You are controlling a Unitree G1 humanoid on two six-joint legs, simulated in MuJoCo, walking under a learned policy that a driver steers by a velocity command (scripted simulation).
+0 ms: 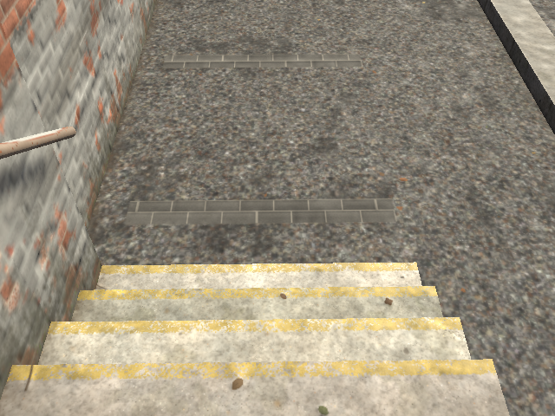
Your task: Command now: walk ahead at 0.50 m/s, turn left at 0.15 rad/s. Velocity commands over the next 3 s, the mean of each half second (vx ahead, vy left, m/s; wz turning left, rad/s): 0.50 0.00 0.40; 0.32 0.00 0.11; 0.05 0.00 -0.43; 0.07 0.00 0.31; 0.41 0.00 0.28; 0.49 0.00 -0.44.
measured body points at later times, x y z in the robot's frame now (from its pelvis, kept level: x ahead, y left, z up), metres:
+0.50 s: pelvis +0.32 +0.04 -0.21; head +0.32 +0.03 +0.24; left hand +0.46 +0.28 -0.31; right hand +0.24 -0.16 -0.36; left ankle +0.18 +0.13 -0.86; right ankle +0.49 -0.06 -0.92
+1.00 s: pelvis +0.54 +0.04 -0.38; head +0.55 +0.02 +0.07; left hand +0.52 +0.31 -0.50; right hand +0.60 -0.21 -0.53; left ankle +0.48 +0.13 -1.05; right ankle +0.55 -0.06 -0.97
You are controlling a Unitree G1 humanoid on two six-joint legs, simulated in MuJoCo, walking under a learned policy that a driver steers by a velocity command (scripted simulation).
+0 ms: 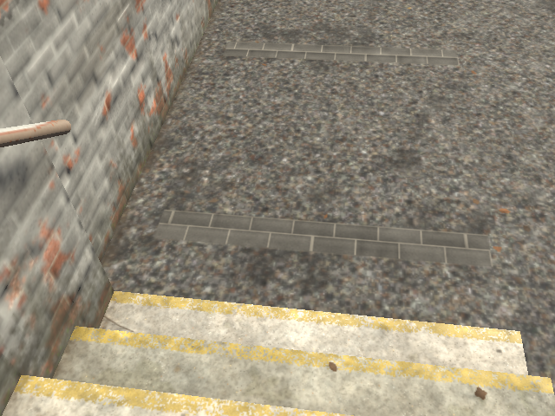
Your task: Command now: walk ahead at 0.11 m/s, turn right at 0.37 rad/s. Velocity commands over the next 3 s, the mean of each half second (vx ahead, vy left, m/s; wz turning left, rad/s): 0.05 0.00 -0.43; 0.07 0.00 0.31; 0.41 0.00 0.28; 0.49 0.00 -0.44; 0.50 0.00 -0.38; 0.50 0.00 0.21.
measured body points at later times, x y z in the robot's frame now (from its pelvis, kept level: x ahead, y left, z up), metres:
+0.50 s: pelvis +0.09 -0.17 -0.13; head +0.10 -0.18 +0.32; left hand +0.20 +0.09 -0.26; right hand +0.10 -0.45 -0.26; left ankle +0.13 -0.03 -0.61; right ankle +0.13 -0.25 -0.85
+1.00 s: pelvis +0.19 -0.17 -0.11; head +0.20 -0.18 +0.34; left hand +0.12 +0.07 -0.25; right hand +0.32 -0.38 -0.24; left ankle +0.27 +0.00 -0.75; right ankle +0.13 -0.25 -0.85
